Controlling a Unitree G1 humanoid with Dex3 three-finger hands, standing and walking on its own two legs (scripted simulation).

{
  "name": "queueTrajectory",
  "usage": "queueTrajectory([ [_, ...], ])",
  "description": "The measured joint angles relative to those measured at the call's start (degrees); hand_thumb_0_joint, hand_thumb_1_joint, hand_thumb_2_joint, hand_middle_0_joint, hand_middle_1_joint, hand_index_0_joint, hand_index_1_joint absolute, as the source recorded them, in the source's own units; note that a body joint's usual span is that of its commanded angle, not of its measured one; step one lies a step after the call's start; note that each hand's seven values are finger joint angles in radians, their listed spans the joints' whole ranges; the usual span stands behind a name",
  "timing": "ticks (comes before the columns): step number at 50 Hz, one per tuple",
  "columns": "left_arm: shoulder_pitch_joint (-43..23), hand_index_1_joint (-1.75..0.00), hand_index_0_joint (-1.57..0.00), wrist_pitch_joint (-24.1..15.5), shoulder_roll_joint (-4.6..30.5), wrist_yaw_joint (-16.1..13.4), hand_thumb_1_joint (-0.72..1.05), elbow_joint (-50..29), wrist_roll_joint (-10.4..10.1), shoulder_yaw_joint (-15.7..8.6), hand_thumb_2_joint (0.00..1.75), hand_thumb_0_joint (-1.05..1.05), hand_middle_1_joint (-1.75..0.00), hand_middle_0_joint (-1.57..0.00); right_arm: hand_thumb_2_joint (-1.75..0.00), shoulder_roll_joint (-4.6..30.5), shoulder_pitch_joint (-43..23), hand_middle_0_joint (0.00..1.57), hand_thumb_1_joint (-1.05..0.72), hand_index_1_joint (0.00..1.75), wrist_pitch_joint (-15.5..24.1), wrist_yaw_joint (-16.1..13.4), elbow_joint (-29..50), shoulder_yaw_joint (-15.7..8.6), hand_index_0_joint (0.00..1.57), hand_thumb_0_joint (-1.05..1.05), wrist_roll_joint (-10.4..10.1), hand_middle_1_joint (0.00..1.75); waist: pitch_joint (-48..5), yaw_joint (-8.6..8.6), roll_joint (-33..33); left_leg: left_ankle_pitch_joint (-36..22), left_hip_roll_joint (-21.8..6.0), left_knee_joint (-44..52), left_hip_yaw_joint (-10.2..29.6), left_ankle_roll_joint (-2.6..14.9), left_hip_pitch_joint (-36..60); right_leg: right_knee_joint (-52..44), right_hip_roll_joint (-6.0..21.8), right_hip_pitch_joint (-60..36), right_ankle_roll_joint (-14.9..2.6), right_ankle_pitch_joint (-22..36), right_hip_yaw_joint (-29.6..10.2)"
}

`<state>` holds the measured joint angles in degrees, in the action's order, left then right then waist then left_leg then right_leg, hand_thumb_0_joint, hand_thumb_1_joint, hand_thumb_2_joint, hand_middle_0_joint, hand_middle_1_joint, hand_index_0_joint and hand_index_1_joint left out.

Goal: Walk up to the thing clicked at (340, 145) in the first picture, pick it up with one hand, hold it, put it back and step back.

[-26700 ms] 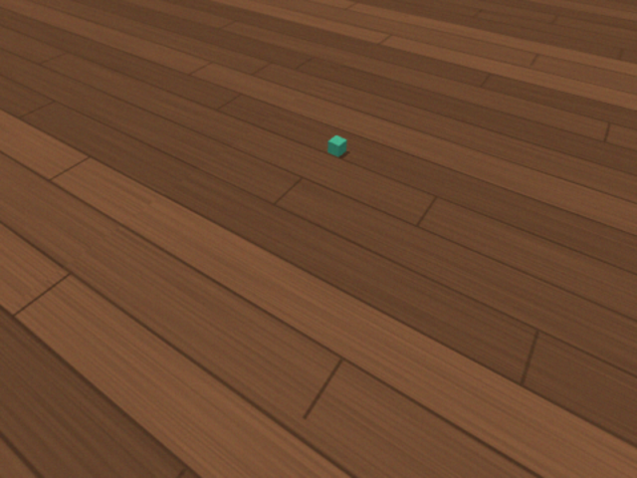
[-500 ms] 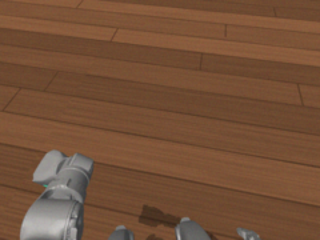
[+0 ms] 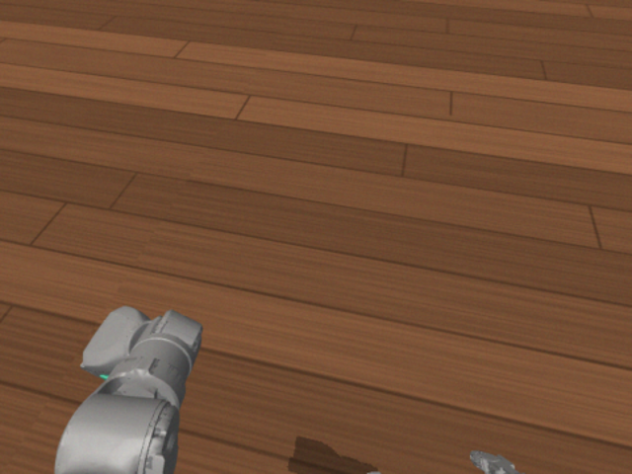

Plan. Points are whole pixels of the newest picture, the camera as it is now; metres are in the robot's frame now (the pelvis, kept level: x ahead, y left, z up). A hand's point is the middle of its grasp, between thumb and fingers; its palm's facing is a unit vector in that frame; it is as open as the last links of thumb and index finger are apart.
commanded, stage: hold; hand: left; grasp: from above
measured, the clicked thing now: (146, 369) +0.32 +0.23 -0.09
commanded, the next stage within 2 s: crouch in 1.66 s
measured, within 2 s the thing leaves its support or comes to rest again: neither
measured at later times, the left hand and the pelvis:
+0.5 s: hand (152, 342) +0.33 +0.21 -0.03, palm faces -0.14 -0.44 -0.89, open 10.1 cm; pelvis +0.02 -0.01 +0.01, yaw +0 degrees
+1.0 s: hand (151, 344) +0.32 +0.20 -0.01, palm faces -0.12 -0.45 -0.89, open 10.1 cm; pelvis +0.01 -0.01 +0.02, yaw +0 degrees
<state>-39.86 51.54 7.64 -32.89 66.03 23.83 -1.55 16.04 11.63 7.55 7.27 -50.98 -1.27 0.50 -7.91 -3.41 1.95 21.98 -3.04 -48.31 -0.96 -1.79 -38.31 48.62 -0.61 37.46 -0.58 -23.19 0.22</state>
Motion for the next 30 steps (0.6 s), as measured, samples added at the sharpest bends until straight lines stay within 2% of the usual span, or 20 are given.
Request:
queueTrajectory([
  [12, -0.55, -0.62, -0.65, 1.88, -0.52, 0.27, -0.01, -0.64, -0.92, 1.33, 0.56, -0.03, -0.64, -0.63, -0.90, -0.32, -1.26, 0.20, -0.90, 0.30, -1.12, -0.20, 0.64, 0.64, 0.20, 0.01, -0.30, 0.30, 0.04, 0.81, 0.59, -0.52, 0.35, 3.78, -0.27, -0.09, 5.36, -3.06, 0.31, -5.02, -0.05, 0.12, -0.17],
  [19, -0.92, -0.62, -0.65, 2.34, -1.70, 0.25, -0.01, -0.07, -1.08, 1.06, 0.56, -0.03, -0.64, -0.63, -0.90, 0.14, -1.70, 0.20, -0.91, 0.30, -1.44, 0.22, 1.29, 0.22, 0.20, 0.01, -0.43, 0.30, -0.17, 1.28, 0.55, -0.88, 0.47, 5.19, -0.18, -0.27, 6.68, -3.89, 0.40, -6.14, -0.24, 0.12, -0.05],
  [30, 1.76, -0.62, -0.65, 3.26, -2.04, 0.80, -0.02, -4.76, -0.57, 2.55, 0.56, -0.03, -0.64, -0.63, -0.90, 0.95, -2.36, 0.20, -0.91, 0.30, -2.45, 0.17, 1.97, 0.26, 0.20, 0.01, -0.78, 0.30, 0.67, 1.53, 0.36, -1.92, 0.31, 7.56, 0.13, -0.65, 9.05, -5.81, 0.19, -8.38, -0.65, 0.82, 0.30],
])
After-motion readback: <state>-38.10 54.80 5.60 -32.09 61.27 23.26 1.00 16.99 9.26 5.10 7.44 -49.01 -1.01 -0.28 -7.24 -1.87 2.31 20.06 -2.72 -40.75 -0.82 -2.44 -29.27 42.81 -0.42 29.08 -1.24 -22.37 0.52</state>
